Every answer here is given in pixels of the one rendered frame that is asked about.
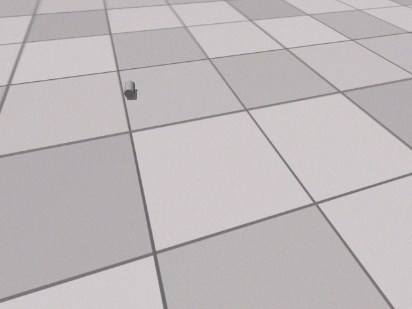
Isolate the bottle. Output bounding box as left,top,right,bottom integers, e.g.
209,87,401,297
124,80,135,98

